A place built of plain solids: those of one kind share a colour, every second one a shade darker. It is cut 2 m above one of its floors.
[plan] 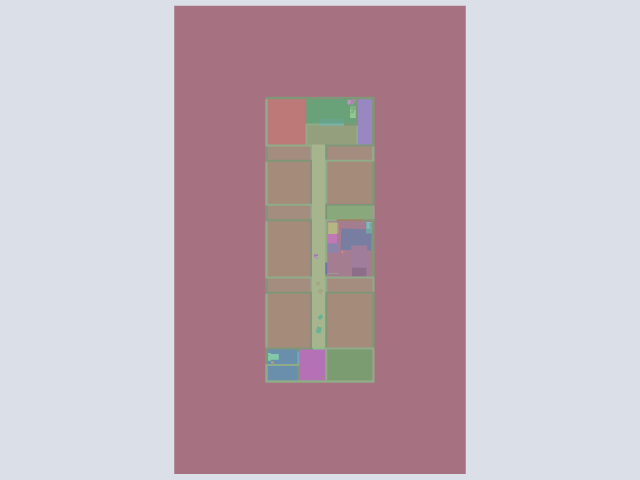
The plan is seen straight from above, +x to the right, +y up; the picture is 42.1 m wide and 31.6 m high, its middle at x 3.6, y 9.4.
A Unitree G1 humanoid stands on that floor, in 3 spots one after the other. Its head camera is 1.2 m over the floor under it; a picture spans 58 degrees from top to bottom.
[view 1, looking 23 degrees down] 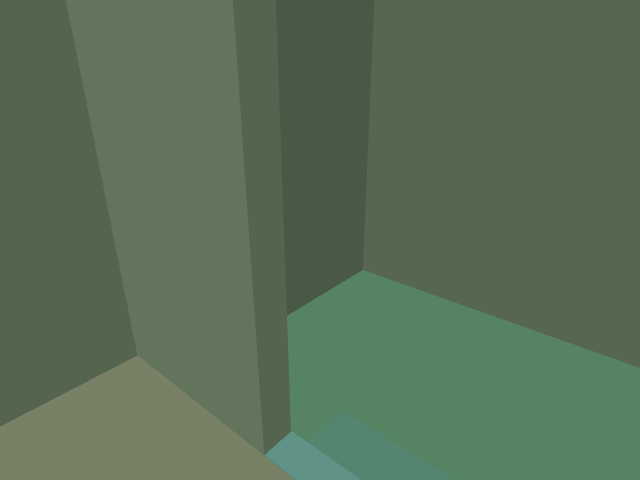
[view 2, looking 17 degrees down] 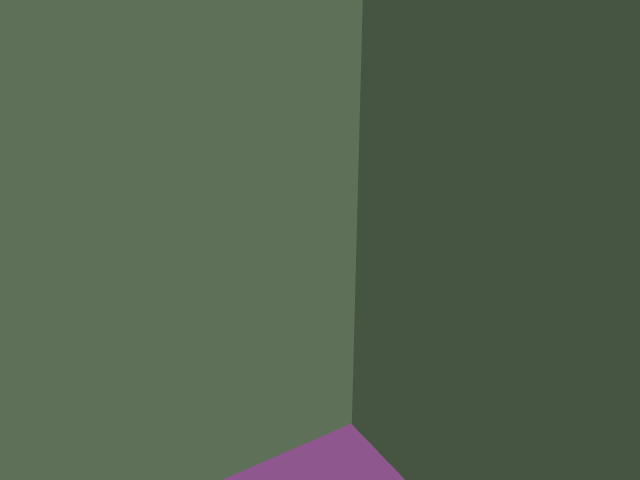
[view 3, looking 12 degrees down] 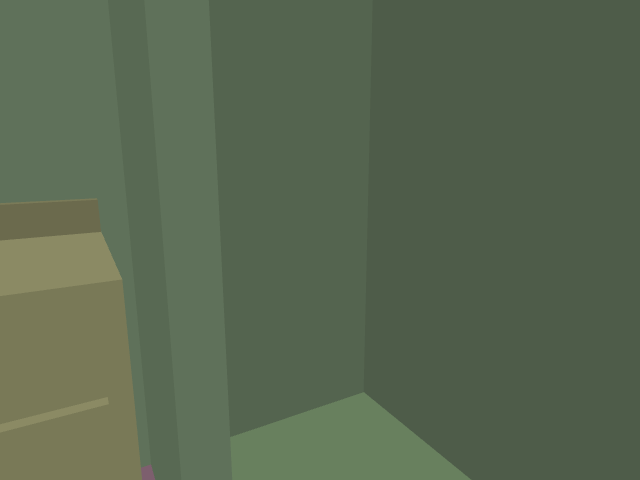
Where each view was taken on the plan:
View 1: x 4.38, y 16.27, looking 130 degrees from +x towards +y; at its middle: wall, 2.70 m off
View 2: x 3.08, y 1.32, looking -121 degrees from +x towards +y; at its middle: wall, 1.42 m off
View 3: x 5.67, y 10.47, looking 150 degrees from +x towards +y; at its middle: wall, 1.88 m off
